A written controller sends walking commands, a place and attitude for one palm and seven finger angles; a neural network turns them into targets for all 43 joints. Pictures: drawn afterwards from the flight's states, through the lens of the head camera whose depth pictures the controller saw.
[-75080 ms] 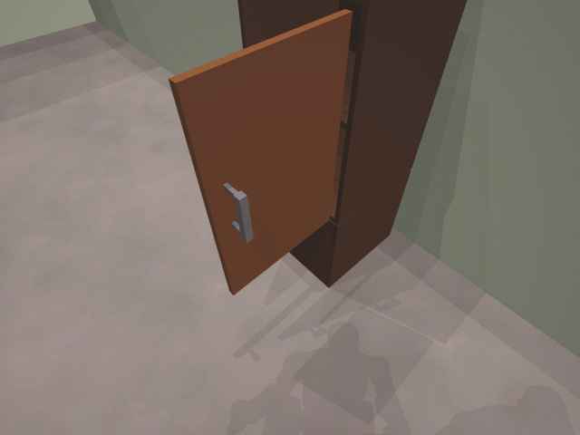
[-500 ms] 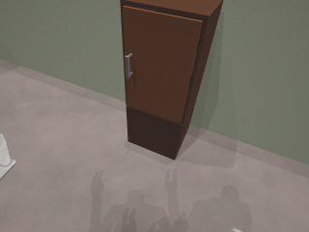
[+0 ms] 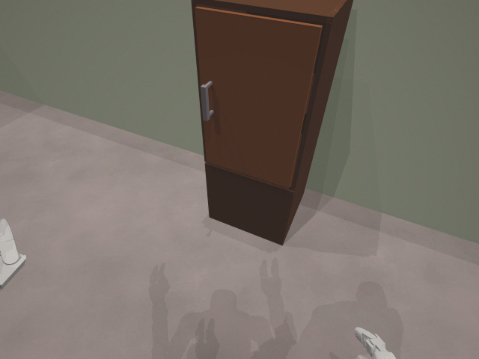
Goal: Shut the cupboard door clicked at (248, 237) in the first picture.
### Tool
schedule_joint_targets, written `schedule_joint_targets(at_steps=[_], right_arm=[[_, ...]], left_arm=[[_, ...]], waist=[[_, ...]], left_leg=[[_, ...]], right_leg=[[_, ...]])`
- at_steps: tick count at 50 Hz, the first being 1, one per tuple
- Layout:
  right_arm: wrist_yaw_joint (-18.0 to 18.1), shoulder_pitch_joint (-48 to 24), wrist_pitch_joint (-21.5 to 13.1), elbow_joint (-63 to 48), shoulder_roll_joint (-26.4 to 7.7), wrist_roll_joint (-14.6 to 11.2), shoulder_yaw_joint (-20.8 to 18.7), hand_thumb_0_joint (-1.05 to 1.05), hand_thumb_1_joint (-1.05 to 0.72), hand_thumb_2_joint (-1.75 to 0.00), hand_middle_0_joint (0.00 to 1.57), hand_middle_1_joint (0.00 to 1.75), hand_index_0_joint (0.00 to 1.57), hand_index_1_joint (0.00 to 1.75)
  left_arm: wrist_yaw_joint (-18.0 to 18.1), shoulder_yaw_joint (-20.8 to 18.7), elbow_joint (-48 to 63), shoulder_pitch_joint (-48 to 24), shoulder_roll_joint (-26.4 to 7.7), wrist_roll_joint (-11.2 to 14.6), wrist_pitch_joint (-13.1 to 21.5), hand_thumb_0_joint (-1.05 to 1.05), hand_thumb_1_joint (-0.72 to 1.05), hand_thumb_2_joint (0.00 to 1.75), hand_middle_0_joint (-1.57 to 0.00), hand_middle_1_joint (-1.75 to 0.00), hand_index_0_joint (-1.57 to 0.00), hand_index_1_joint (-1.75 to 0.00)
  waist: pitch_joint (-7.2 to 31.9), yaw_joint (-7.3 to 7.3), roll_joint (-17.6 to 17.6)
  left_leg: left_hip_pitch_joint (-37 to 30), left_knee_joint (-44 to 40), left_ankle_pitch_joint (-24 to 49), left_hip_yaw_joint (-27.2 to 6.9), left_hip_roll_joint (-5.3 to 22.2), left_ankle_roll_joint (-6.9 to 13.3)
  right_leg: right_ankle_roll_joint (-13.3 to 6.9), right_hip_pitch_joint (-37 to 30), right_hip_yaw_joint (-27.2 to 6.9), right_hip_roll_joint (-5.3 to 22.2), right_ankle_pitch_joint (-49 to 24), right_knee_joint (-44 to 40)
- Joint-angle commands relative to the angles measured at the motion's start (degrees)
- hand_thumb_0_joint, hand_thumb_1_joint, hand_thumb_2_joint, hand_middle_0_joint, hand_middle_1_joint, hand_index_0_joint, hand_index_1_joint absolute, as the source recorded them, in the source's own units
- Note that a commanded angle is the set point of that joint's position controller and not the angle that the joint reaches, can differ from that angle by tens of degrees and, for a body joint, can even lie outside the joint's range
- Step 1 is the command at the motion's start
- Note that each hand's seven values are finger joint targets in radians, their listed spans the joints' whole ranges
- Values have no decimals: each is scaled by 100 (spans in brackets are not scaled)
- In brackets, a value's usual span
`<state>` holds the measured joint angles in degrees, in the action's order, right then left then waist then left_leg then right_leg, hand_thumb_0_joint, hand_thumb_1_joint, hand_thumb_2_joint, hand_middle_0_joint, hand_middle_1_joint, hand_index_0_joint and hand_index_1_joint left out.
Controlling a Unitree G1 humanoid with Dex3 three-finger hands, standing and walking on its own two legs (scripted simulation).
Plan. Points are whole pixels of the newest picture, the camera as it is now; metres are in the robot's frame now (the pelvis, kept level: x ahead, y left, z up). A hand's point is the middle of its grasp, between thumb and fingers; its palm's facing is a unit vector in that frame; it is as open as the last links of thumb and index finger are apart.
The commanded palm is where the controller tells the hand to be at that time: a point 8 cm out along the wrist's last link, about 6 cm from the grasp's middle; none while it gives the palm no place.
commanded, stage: stop stepping back and stand still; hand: left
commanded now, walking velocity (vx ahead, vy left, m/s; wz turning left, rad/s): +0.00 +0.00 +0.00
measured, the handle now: (207, 101) +0.93 +0.17 -0.03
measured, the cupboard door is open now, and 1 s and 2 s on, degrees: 0 0 0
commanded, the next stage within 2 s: let the arm hang, fingers relaxed in 0.16 s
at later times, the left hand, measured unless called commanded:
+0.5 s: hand out of the picture +0.10 +0.22 -0.12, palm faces -0.01 -0.96 -0.29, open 7.4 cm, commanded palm none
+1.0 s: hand out of the picture -0.09 +0.22 -0.16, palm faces +0.05 -0.97 -0.26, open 7.4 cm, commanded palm none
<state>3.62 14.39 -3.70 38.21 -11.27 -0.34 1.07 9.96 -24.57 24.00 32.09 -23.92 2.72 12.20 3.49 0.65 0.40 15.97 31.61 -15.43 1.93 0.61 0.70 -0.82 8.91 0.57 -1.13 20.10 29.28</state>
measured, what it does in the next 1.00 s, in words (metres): stands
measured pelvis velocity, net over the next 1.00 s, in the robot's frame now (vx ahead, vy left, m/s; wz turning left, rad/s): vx -0.04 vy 0.01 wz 0.02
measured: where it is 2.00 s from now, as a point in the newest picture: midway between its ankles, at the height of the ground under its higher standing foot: outside the picture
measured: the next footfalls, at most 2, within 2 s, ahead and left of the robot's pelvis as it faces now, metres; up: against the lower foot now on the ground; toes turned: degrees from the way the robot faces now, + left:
none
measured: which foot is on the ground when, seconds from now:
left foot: down 0.00-1.00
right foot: down 0.00-1.00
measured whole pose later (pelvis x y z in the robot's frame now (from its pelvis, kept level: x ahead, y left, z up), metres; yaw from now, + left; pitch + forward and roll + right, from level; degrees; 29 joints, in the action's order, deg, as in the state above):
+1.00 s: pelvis -0.04 +0.01 +0.01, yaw +1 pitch -3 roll -1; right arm 1.3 16.5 1.4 62.4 -10.5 1.0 -0.1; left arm 1.3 -1.0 -65.5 19.9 -12.1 -0.7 -0.6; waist -1.7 0.1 1.5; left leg 13.8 24.0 -7.7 1.6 -0.8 2.1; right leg -0.1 7.6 1.4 0.2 14.0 24.2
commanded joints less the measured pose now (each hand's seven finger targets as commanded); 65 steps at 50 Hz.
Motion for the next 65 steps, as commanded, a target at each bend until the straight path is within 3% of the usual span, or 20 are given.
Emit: schedule_joint_targets(at_steps=[1,5,6,12,13,14,15,17,18,20,21,23,27,30,34,40,46,50,60,65], right_arm=[[147,-579,-340,-973,-757,-43,-266,0,-90,-90,20,30,20,30],[107,-669,-407,-1116,-731,-55,-258,0,-90,-90,20,30,20,30],[113,-687,-407,-1138,-737,-36,-256,0,-90,-90,20,30,20,30],[74,-665,-263,-1274,-614,-29,-229,0,-90,-90,20,30,20,30],[-414,-1190,-547,-206,-1652,-116,-479,0,-90,-90,20,30,20,30],[-424,-662,-299,-52,-1510,-18,-571,0,-90,-90,20,30,20,30],[-402,-588,-201,-145,-1446,-16,-522,0,-90,-90,20,30,20,30],[-383,-496,-86,-81,-1482,45,-448,0,-90,-90,20,30,20,30],[-380,-567,-23,-57,-1512,69,-407,0,-90,-90,20,30,20,30],[-359,-623,45,59,-1537,120,-374,0,-90,-90,20,30,20,30],[-361,-615,97,99,-1515,126,-367,0,-90,-90,20,30,20,30],[-352,-502,207,344,-1356,162,-310,0,-90,-90,20,30,20,30],[-341,-446,363,826,-1086,183,-190,0,-90,-90,20,30,20,30],[-293,-296,403,1200,-929,163,-179,0,-90,-90,20,30,20,30],[-218,29,397,1575,-860,139,-232,0,-90,-90,20,30,20,30],[-156,331,383,1966,-866,102,-308,0,-90,-90,20,30,20,30],[-151,423,392,2156,-867,103,-338,0,-90,-90,20,30,20,30],[-162,392,399,2215,-805,128,-348,0,-90,-90,20,30,20,30],[-186,252,361,2279,-693,130,-315,0,-90,-90,20,30,20,30],[-179,206,334,2285,-715,130,-307,0,-90,-90,20,30,20,30]], left_arm=[[-17,-268,960,-1071,-893,-42,153,0,90,90,-20,-30,-20,-30],[-8,-181,1473,-1031,-848,-50,156,0,90,90,-20,-30,-20,-30],[13,-398,1628,-910,-1048,-48,171,0,90,90,-20,-30,-20,-30],[52,-816,1679,77,-1135,57,195,0,90,90,-20,-30,-20,-30],[-805,2028,-2835,-545,50,-390,-713,0,90,90,-20,-30,-20,-30],[-913,1827,-3063,-634,69,-401,-1143,0,90,90,-20,-30,-20,-30],[-949,1850,-2973,-635,144,-376,-1260,0,90,90,-20,-30,-20,-30],[-1008,1939,-3508,-969,115,-412,-1195,0,90,90,-20,-30,-20,-30],[-1020,1963,-3786,-1146,29,-420,-1182,0,90,90,-20,-30,-20,-30],[-1020,2005,-4482,-1424,-73,-432,-1147,0,90,90,-20,-30,-20,-30],[-1005,2030,-4799,-1549,-139,-428,-1147,0,90,90,-20,-30,-20,-30],[-958,2121,-5438,-1688,-59,-396,-1193,0,90,90,-20,-30,-20,-30],[-911,2257,-6516,-1618,176,-360,-1285,0,90,90,-20,-30,-20,-30],[-916,2272,-7227,-1400,286,-346,-1275,0,90,90,-20,-30,-20,-30],[-917,2254,-7901,-1173,409,-338,-1233,0,90,90,-20,-30,-20,-30],[-896,2286,-8496,-1100,545,-349,-1185,0,90,90,-20,-30,-20,-30],[-865,2277,-8723,-989,568,-373,-1208,0,90,90,-20,-30,-20,-30],[-859,2264,-8756,-1031,594,-385,-1214,0,90,90,-20,-30,-20,-30],[-856,2254,-8686,-1291,520,-374,-1177,0,90,90,-20,-30,-20,-30],[-863,2239,-8687,-1391,493,-362,-1151,0,90,90,-20,-30,-20,-30]], waist=[[81,-118,247],[291,-95,346],[364,-74,496],[413,-88,606],[-156,-202,499],[299,-164,594],[129,-149,661],[212,-69,91],[113,-40,-420],[103,-56,-1212],[61,-89,-1324],[11,-137,-1149],[-351,-103,213],[-570,-66,805],[-420,-70,981],[-709,-121,90],[-966,-81,-159],[-1073,-90,-279],[-1068,-94,48],[-865,-99,36]], left_leg=[[-532,-690,2417,-645,715,168],[-468,-734,1906,-510,554,114],[-425,-746,1793,-493,522,100],[-100,-654,1524,-433,430,9],[48,219,2465,-308,488,21],[-354,106,2349,-283,540,-43],[-279,31,2059,-310,589,-8],[24,-142,2107,-669,734,209],[180,-206,2018,-774,721,256],[141,-168,1797,-833,592,241],[49,-125,1748,-762,502,206],[-193,-171,1541,-685,352,160],[-123,-825,608,-843,393,162],[81,-1132,-161,-852,360,140],[-93,-1267,-353,-909,420,163],[-290,-1328,-229,-911,499,199],[-203,-1537,-558,-960,539,229],[-175,-1597,-632,-948,518,230],[-279,-1511,-114,-792,450,164],[-430,-1420,258,-728,441,142]], right_leg=[[131,222,-221,234,-2170,-281],[71,-31,-274,306,-2043,-455],[55,-93,-284,331,-1997,-475],[-47,-279,-403,433,-2008,-649],[-109,519,-37,829,-2908,73],[-148,646,-360,777,-2509,-58],[-86,785,-235,699,-1900,-75],[-51,630,-71,528,-1340,132],[-69,492,-99,486,-1293,83],[-158,383,-349,619,-1414,-120],[-239,419,-457,739,-1589,-172],[-303,539,-564,844,-1446,-293],[-183,529,-555,632,-175,-641],[-223,389,-551,585,-49,-816],[-280,197,-510,564,-211,-988],[-274,417,-467,566,-190,-1193],[-236,549,-429,522,40,-1192],[-218,680,-472,534,184,-1216],[-212,629,-514,611,-128,-1271],[-226,464,-522,642,-353,-1294]])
